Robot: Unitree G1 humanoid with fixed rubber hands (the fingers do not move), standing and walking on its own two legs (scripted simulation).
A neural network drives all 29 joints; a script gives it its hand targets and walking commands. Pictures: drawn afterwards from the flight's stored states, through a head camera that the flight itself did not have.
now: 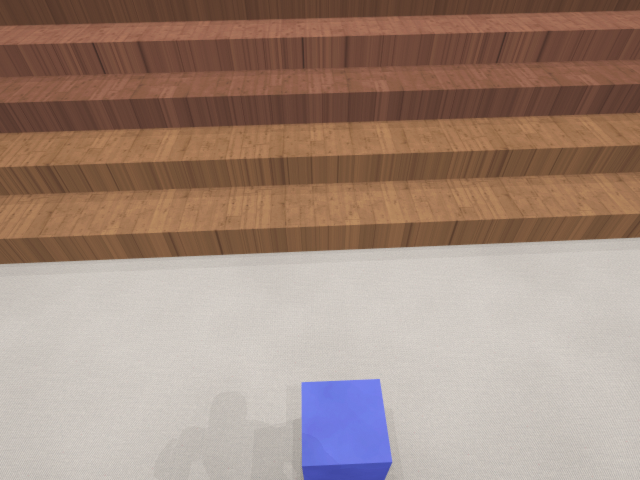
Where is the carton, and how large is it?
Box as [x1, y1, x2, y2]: [301, 379, 391, 479]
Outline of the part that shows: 379,379 301,382 302,469 304,479 384,479 391,463 391,456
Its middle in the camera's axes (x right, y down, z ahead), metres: +0.06 +0.53 +1.06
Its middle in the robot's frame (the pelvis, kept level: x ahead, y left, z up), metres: +0.41 -0.03 -0.66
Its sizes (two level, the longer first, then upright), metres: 0.210 0.200 0.250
